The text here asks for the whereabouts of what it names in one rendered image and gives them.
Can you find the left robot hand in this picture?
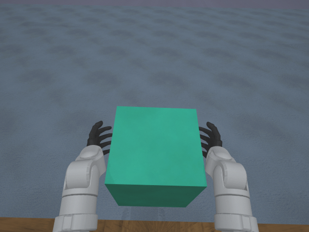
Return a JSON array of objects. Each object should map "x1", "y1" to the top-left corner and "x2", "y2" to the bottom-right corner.
[{"x1": 87, "y1": 121, "x2": 112, "y2": 155}]

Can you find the right robot hand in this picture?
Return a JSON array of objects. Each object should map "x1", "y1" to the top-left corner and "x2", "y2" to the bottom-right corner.
[{"x1": 199, "y1": 122, "x2": 222, "y2": 158}]

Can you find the left robot forearm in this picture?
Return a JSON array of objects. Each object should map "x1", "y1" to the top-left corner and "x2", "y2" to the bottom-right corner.
[{"x1": 53, "y1": 145, "x2": 106, "y2": 232}]

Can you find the carton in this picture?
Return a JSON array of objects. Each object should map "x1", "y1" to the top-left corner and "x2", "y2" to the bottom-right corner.
[{"x1": 104, "y1": 106, "x2": 207, "y2": 207}]

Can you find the right robot forearm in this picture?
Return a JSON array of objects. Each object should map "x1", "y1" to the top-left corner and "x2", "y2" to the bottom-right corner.
[{"x1": 205, "y1": 146, "x2": 259, "y2": 232}]

